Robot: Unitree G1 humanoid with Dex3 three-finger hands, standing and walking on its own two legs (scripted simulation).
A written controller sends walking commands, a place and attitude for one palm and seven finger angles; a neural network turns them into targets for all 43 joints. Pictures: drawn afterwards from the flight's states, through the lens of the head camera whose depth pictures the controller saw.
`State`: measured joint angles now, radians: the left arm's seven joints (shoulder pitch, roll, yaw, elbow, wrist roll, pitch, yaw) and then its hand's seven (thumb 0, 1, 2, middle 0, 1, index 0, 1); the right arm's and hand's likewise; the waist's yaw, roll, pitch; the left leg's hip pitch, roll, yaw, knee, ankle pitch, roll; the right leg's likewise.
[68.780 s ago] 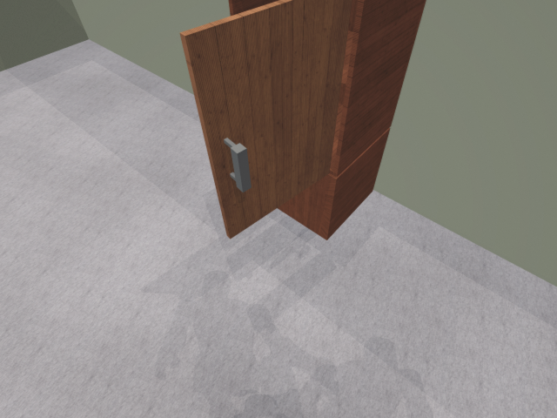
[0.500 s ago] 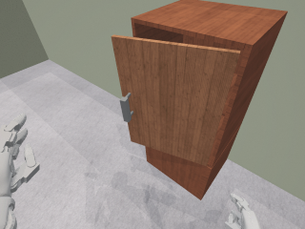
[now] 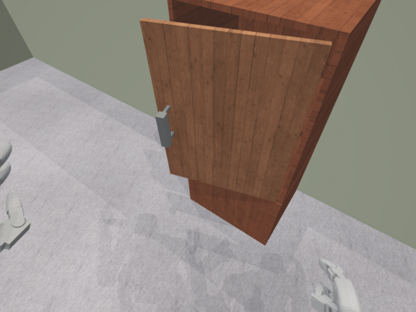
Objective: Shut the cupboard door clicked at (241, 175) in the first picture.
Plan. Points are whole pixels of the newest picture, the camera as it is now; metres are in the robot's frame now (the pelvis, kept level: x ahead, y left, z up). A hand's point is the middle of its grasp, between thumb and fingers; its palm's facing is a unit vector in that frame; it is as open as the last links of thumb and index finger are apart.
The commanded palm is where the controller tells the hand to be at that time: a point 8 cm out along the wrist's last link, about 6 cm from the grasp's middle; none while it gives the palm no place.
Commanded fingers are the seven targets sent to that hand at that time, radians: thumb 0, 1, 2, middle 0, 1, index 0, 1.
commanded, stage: step back with the hand held close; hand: left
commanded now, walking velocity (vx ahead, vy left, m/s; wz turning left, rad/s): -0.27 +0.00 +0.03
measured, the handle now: (167, 126) +0.64 +0.17 -0.05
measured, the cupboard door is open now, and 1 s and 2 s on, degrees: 17 17 17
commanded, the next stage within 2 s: stop stepping back and stand still in 1.16 s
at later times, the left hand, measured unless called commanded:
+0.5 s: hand out of the picture +0.13 +0.26 +0.16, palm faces +0.47 -0.78 -0.42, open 7.4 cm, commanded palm +0.06 +0.30 +0.18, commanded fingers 0.00 0.90 0.90 -0.20 -0.30 -0.20 -0.30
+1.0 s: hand out of the picture +0.06 +0.26 +0.18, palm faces +0.45 -0.78 -0.44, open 7.4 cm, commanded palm +0.00 +0.31 +0.18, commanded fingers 0.00 0.90 0.90 -0.20 -0.30 -0.20 -0.30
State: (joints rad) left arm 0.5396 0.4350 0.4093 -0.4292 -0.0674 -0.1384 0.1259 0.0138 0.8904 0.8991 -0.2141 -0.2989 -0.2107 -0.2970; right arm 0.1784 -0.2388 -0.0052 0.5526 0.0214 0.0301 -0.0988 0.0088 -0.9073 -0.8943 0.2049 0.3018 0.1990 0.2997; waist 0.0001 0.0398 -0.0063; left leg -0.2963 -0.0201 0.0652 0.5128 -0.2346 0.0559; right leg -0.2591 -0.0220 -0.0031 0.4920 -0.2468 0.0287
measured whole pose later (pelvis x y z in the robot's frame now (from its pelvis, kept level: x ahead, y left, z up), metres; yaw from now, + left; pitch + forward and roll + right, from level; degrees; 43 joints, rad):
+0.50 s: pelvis -0.07 +0.00 -0.01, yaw +2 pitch +0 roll -3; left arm 0.51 0.40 0.41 -0.49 -0.03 -0.25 0.17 0.01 0.89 0.90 -0.21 -0.30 -0.21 -0.30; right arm 0.24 -0.23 0.00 0.61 0.00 -0.07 -0.09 0.01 -0.91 -0.89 0.21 0.30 0.20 0.30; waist -0.01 0.01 0.00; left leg -0.46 0.00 0.01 0.64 -0.23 0.05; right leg -0.38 0.00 -0.05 0.56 -0.20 0.01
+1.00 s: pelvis -0.12 +0.00 -0.01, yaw +3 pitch +0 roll -4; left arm 0.54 0.48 0.42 -0.50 -0.05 -0.29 0.14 0.01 0.88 0.90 -0.22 -0.30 -0.21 -0.30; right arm 0.20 -0.23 -0.01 0.62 0.00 -0.07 -0.09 0.01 -0.91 -0.89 0.21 0.30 0.20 0.30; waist -0.02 0.03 -0.05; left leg -0.51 0.01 -0.03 0.58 -0.17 0.01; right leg -0.21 0.09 0.03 0.52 -0.31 0.00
